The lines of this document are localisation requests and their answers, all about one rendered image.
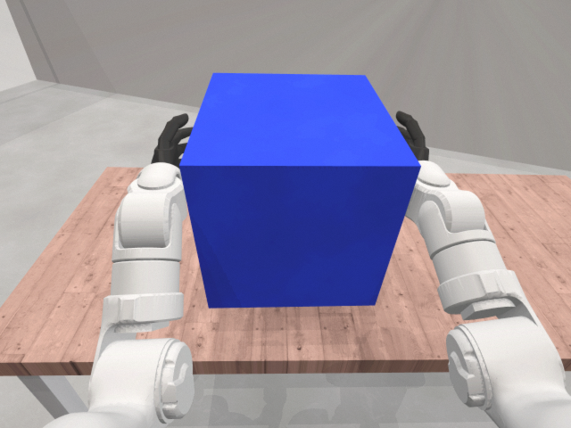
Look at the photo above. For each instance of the right robot hand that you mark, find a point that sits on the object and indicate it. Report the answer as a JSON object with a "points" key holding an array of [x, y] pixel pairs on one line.
{"points": [[413, 136]]}

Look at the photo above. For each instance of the right robot forearm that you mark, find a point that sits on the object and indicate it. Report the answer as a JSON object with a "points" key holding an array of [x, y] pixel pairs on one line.
{"points": [[474, 281]]}

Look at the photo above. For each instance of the carton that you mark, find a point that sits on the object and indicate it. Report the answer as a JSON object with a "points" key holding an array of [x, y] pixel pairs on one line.
{"points": [[296, 186]]}

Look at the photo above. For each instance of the left robot forearm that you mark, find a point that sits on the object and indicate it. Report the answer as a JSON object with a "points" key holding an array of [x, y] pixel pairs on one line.
{"points": [[146, 251]]}

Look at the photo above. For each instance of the left robot hand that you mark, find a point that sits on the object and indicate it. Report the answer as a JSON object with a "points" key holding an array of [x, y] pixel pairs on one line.
{"points": [[168, 150]]}

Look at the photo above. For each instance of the robot right upper arm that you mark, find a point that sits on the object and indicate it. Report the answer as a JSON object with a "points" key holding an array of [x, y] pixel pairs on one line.
{"points": [[508, 368]]}

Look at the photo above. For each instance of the robot left upper arm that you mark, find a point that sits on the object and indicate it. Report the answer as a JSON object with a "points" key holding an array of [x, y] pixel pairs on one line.
{"points": [[145, 383]]}

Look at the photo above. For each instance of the table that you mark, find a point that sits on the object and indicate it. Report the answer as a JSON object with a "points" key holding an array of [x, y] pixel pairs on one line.
{"points": [[50, 323]]}

